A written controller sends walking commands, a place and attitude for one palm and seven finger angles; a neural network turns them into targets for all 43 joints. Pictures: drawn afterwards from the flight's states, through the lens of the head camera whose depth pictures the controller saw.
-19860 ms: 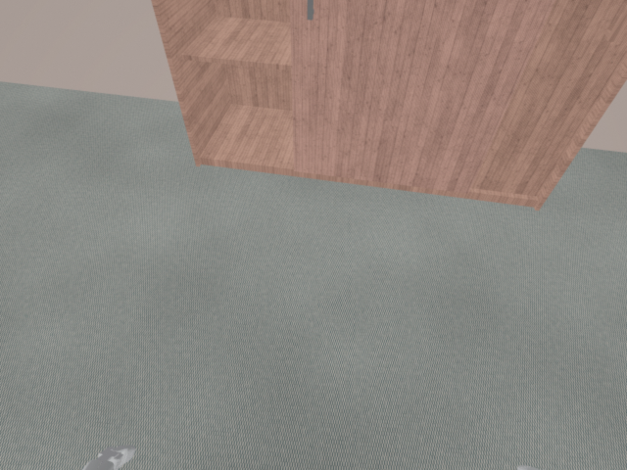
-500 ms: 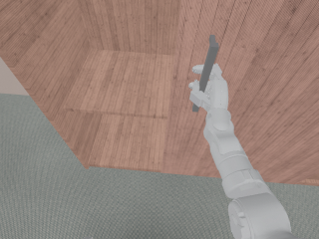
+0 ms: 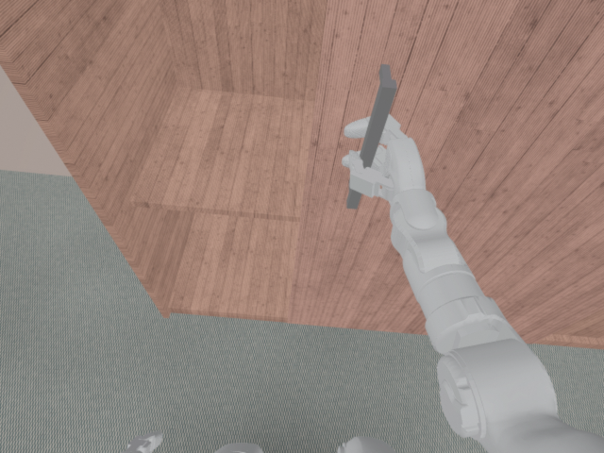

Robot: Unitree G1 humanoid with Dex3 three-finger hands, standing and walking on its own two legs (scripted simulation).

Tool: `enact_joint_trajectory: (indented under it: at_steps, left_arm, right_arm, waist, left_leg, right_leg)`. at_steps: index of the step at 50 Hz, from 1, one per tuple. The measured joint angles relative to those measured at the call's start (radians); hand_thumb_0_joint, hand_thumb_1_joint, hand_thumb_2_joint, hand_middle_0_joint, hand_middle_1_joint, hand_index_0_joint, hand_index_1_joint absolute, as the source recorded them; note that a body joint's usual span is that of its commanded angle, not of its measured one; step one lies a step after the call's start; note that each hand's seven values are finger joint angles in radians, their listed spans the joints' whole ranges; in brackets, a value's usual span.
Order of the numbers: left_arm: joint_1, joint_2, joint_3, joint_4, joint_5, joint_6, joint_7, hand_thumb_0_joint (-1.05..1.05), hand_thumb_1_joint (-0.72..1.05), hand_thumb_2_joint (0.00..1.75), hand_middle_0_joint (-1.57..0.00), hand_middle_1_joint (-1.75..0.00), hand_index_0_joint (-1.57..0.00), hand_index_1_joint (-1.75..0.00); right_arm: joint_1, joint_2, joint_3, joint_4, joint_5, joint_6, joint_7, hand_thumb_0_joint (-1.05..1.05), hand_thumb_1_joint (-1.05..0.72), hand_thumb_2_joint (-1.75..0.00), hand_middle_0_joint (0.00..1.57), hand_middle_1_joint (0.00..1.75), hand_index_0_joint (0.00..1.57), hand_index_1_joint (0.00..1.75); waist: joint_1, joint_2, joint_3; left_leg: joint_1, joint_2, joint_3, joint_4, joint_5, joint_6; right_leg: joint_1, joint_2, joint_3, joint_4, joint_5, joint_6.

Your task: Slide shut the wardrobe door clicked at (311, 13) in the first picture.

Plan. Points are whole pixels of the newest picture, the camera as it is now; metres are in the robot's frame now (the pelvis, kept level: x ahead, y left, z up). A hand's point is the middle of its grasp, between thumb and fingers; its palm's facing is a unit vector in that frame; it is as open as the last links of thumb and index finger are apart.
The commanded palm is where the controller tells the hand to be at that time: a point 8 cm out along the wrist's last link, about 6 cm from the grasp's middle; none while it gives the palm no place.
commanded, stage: step sideways, sliding the door along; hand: right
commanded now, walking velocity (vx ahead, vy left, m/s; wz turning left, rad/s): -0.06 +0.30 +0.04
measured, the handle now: (366, 146) +0.50 -0.03 +0.11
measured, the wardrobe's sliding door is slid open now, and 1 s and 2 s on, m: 0.39 0.17 0.00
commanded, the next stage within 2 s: stop walking and hold the door there in 1.56 s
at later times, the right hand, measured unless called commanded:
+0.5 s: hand (313, 169) +0.45 +0.04 +0.11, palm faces +0.03 +0.99 -0.16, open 5.9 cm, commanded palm +0.43 +0.04 +0.11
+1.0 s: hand (180, 156) +0.44 +0.22 +0.11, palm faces +0.06 +0.98 -0.18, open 6.0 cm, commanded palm +0.42 +0.22 +0.11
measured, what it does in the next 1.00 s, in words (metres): steps to the left: right foot, then left foot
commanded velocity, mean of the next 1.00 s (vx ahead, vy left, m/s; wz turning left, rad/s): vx -0.04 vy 0.29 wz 0.10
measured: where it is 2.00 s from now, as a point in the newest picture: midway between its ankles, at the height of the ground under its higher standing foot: outside the picture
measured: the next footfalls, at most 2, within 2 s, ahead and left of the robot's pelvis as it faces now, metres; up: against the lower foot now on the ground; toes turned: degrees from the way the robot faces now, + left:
right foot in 0.18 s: +0.08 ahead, -0.12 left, +0.00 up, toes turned -8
left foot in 0.42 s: +0.14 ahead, +0.29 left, +0.00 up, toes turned +2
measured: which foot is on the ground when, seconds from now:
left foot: down 0.00-0.20, up 0.22-0.40, down 0.42-0.58, up 0.60-0.84, down 0.86-1.00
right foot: up 0.00-0.16, down 0.18-0.44, up 0.46-0.56, down 0.58-0.86, up 0.88-1.00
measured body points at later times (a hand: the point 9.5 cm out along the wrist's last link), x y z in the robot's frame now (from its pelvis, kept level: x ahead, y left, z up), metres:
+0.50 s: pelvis +0.02 +0.14 -0.02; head +0.08 +0.15 +0.42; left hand +0.17 +0.34 -0.15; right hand +0.44 -0.01 +0.12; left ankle +0.10 +0.28 -0.73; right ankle +0.02 -0.06 -0.70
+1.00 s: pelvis +0.05 +0.32 -0.01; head +0.12 +0.34 +0.44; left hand +0.28 +0.50 -0.13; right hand +0.43 +0.16 +0.12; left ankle +0.10 +0.42 -0.72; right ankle +0.03 +0.14 -0.72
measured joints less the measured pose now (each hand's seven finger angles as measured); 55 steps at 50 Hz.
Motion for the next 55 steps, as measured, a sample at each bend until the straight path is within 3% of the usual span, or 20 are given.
enact_joint_trajectory:
  at_steps: [3, 8, 9, 11, 14, 16, 20, 22, 24, 26, 29, 31, 34, 36, 42, 44, 47, 50, 52, 55]
  left_arm:
    - [-0.031, 0.004, 0.005, -0.013, 0.017, -0.023, 0.000, 0.01, 0.90, 0.90, -0.20, -0.30, -0.21, -0.30]
    - [-0.090, 0.035, 0.018, -0.068, 0.022, -0.033, 0.011, 0.01, 0.90, 0.90, -0.20, -0.30, -0.21, -0.30]
    - [-0.102, 0.042, 0.019, -0.077, 0.020, -0.032, 0.012, 0.01, 0.90, 0.90, -0.20, -0.30, -0.21, -0.30]
    - [-0.139, 0.040, 0.028, -0.090, 0.018, -0.029, 0.006, 0.01, 0.90, 0.90, -0.20, -0.30, -0.21, -0.30]
    - [-0.188, 0.024, 0.018, -0.090, 0.014, -0.016, -0.015, 0.00, 0.90, 0.90, -0.20, -0.30, -0.20, -0.30]
    - [-0.193, 0.017, 0.003, -0.095, 0.014, -0.006, -0.019, 0.00, 0.90, 0.90, -0.20, -0.30, -0.20, -0.30]
    - [-0.140, -0.016, -0.021, -0.103, -0.012, 0.000, -0.025, 0.00, 0.90, 0.90, -0.20, -0.30, -0.20, -0.30]
    - [-0.113, -0.032, -0.033, -0.099, -0.030, -0.005, -0.029, 0.00, 0.90, 0.90, -0.20, -0.30, -0.21, -0.30]
    - [-0.115, -0.029, -0.033, -0.069, -0.038, -0.014, -0.024, 0.01, 0.90, 0.90, -0.20, -0.30, -0.21, -0.30]
    - [-0.113, -0.019, -0.026, -0.031, -0.035, -0.026, -0.015, 0.01, 0.90, 0.90, -0.20, -0.30, -0.21, -0.30]
    - [-0.098, -0.004, -0.017, -0.009, -0.026, -0.044, -0.014, 0.01, 0.90, 0.90, -0.20, -0.30, -0.21, -0.30]
    - [-0.105, -0.018, 0.004, -0.014, -0.019, -0.047, -0.024, 0.01, 0.90, 0.90, -0.20, -0.30, -0.21, -0.30]
    - [-0.106, -0.018, 0.011, -0.039, -0.012, -0.047, -0.056, 0.01, 0.90, 0.90, -0.20, -0.30, -0.20, -0.30]
    - [-0.103, -0.005, 0.015, -0.060, -0.010, -0.048, -0.074, 0.01, 0.90, 0.90, -0.20, -0.30, -0.20, -0.30]
    - [-0.114, 0.002, 0.006, -0.126, -0.025, -0.029, -0.074, 0.01, 0.90, 0.90, -0.20, -0.30, -0.20, -0.30]
    - [-0.147, 0.002, -0.001, -0.122, -0.041, -0.025, -0.068, 0.01, 0.90, 0.90, -0.20, -0.30, -0.20, -0.30]
    - [-0.201, 0.008, 0.008, -0.096, -0.044, -0.032, -0.047, 0.01, 0.90, 0.90, -0.20, -0.30, -0.20, -0.30]
    - [-0.216, 0.009, 0.012, -0.089, -0.033, -0.054, -0.031, 0.01, 0.90, 0.90, -0.20, -0.30, -0.20, -0.30]
    - [-0.220, 0.002, 0.024, -0.099, -0.023, -0.064, -0.032, 0.01, 0.90, 0.90, -0.20, -0.30, -0.20, -0.30]
    - [-0.212, -0.006, 0.034, -0.127, -0.010, -0.053, -0.064, 0.01, 0.90, 0.90, -0.20, -0.30, -0.20, -0.30]
  right_arm:
    - [0.009, 0.004, 0.011, -0.032, -0.019, -0.010, 0.011, 0.02, -0.72, -0.83, 0.38, 1.30, 0.35, 1.40]
    - [0.041, -0.009, 0.032, -0.126, -0.029, -0.032, 0.028, 0.01, -0.70, -0.83, 0.40, 1.33, 0.36, 1.40]
    - [0.049, -0.017, 0.038, -0.145, -0.026, -0.036, 0.028, 0.01, -0.70, -0.83, 0.41, 1.34, 0.36, 1.40]
    - [0.058, -0.048, 0.048, -0.184, -0.008, -0.037, 0.030, 0.01, -0.70, -0.84, 0.42, 1.36, 0.36, 1.40]
    - [0.063, -0.074, 0.035, -0.221, 0.004, -0.019, 0.024, 0.01, -0.71, -0.84, 0.43, 1.37, 0.34, 1.40]
    - [0.078, -0.079, 0.022, -0.243, 0.002, -0.003, 0.018, 0.01, -0.72, -0.84, 0.44, 1.38, 0.33, 1.40]
    - [0.093, -0.089, 0.026, -0.254, 0.001, 0.023, -0.002, 0.01, -0.73, -0.85, 0.44, 1.38, 0.30, 1.40]
    - [0.103, -0.097, 0.026, -0.266, 0.000, 0.041, -0.021, 0.00, -0.75, -0.86, 0.44, 1.39, 0.28, 1.40]
    - [0.115, -0.084, 0.021, -0.278, -0.001, 0.055, -0.053, 0.01, -0.76, -0.86, 0.44, 1.39, 0.25, 1.40]
    - [0.126, -0.061, 0.030, -0.286, -0.003, 0.069, -0.076, 0.01, -0.78, -0.86, 0.45, 1.39, 0.23, 1.40]
    - [0.136, -0.047, 0.073, -0.308, 0.007, 0.081, -0.097, 0.02, -0.79, -0.86, 0.44, 1.40, 0.23, 1.40]
    - [0.122, -0.065, 0.103, -0.324, 0.017, 0.073, -0.088, 0.02, -0.80, -0.86, 0.44, 1.40, 0.23, 1.40]
    - [0.140, -0.077, 0.120, -0.343, 0.023, 0.052, -0.083, 0.02, -0.80, -0.86, 0.43, 1.40, 0.22, 1.40]
    - [0.153, -0.073, 0.129, -0.359, 0.027, 0.045, -0.080, 0.02, -0.80, -0.85, 0.42, 1.40, 0.22, 1.40]
    - [0.194, -0.087, 0.140, -0.434, 0.023, 0.052, -0.064, 0.00, -0.78, -0.84, 0.43, 1.40, 0.23, 1.40]
    - [0.215, -0.086, 0.121, -0.455, 0.009, 0.050, -0.072, -0.01, -0.77, -0.84, 0.44, 1.40, 0.22, 1.40]
    - [0.252, -0.049, 0.096, -0.468, -0.003, 0.052, -0.085, -0.01, -0.78, -0.84, 0.44, 1.40, 0.20, 1.40]
    - [0.282, -0.016, 0.112, -0.483, 0.002, 0.066, -0.098, 0.00, -0.80, -0.84, 0.44, 1.40, 0.19, 1.40]
    - [0.276, -0.007, 0.138, -0.493, 0.019, 0.076, -0.096, 0.01, -0.81, -0.84, 0.43, 1.39, 0.19, 1.40]
    - [0.259, 0.000, 0.165, -0.475, 0.010, 0.062, -0.074, 0.01, -0.81, -0.83, 0.42, 1.39, 0.19, 1.40]
  waist:
    - [-0.021, 0.039, 0.033]
    - [-0.031, 0.052, 0.068]
    - [-0.038, 0.051, 0.065]
    - [-0.045, 0.065, 0.073]
    - [-0.039, 0.073, 0.119]
    - [-0.038, 0.039, 0.126]
    - [-0.079, -0.002, 0.113]
    - [-0.086, -0.019, 0.105]
    - [-0.058, -0.039, 0.109]
    - [-0.055, -0.030, 0.090]
    - [-0.063, 0.006, 0.061]
    - [-0.080, 0.060, 0.094]
    - [-0.099, 0.064, 0.111]
    - [-0.107, 0.033, 0.111]
    - [-0.144, -0.025, 0.112]
    - [-0.127, -0.059, 0.119]
    - [-0.077, -0.079, 0.115]
    - [-0.067, -0.044, 0.083]
    - [-0.069, -0.017, 0.084]
    - [-0.084, 0.004, 0.089]
  left_leg:
    - [0.042, 0.008, -0.006, -0.075, 0.040, 0.013]
    - [0.048, -0.008, 0.007, -0.094, 0.048, 0.023]
    - [0.025, -0.018, 0.005, -0.047, 0.034, 0.012]
    - [-0.098, -0.029, -0.034, 0.215, -0.018, -0.066]
    - [-0.230, -0.017, -0.106, 0.548, -0.098, -0.081]
    - [-0.259, 0.023, -0.121, 0.501, -0.128, -0.077]
    - [-0.164, 0.107, -0.116, 0.148, -0.004, -0.083]
    - [-0.113, 0.103, -0.068, 0.078, 0.131, -0.131]
    - [-0.098, 0.093, -0.017, 0.108, 0.110, -0.143]
    - [-0.094, 0.098, 0.006, 0.094, 0.088, -0.125]
    - [-0.121, 0.102, 0.023, 0.109, 0.090, -0.107]
    - [-0.185, 0.100, -0.023, 0.303, 0.012, -0.103]
    - [-0.268, 0.064, -0.051, 0.575, -0.086, -0.104]
    - [-0.285, 0.067, -0.051, 0.590, -0.102, -0.098]
    - [-0.102, 0.112, -0.075, 0.141, 0.067, -0.094]
    - [-0.042, 0.088, -0.042, 0.079, 0.059, -0.129]
    - [-0.040, 0.090, -0.005, 0.092, 0.023, -0.116]
    - [-0.061, 0.098, -0.007, 0.075, 0.050, -0.092]
    - [-0.106, 0.092, -0.012, 0.138, 0.087, -0.092]
    - [-0.188, 0.057, -0.056, 0.340, -0.053, -0.099]
  right_leg:
    - [-0.026, 0.010, -0.042, -0.018, 0.026, 0.005]
    - [0.027, -0.012, -0.114, -0.364, 0.217, -0.001]
    - [0.060, -0.023, -0.123, -0.451, 0.301, -0.020]
    - [0.093, -0.035, -0.132, -0.494, 0.245, -0.004]
    - [0.111, -0.056, -0.115, -0.462, 0.210, 0.040]
    - [0.109, -0.099, -0.083, -0.449, 0.211, 0.061]
    - [0.097, -0.188, -0.022, -0.378, 0.170, 0.107]
    - [0.074, -0.229, 0.027, -0.291, 0.115, 0.082]
    - [0.031, -0.195, 0.088, -0.154, 0.004, 0.050]
    - [0.001, -0.125, 0.067, -0.034, -0.049, 0.032]
    - [0.099, -0.064, -0.012, -0.278, 0.090, 0.014]
    - [0.129, -0.049, -0.022, -0.327, 0.078, 0.031]
    - [0.153, -0.079, -0.011, -0.384, 0.109, 0.059]
    - [0.155, -0.113, 0.011, -0.422, 0.134, 0.074]
    - [0.158, -0.200, 0.052, -0.415, 0.132, 0.145]
    - [0.134, -0.239, 0.082, -0.341, 0.113, 0.126]
    - [0.082, -0.174, 0.089, -0.222, 0.047, 0.050]
    - [0.112, -0.093, -0.009, -0.343, 0.112, 0.026]
    - [0.157, -0.100, -0.044, -0.460, 0.207, 0.052]
    - [0.165, -0.131, -0.036, -0.492, 0.204, 0.104]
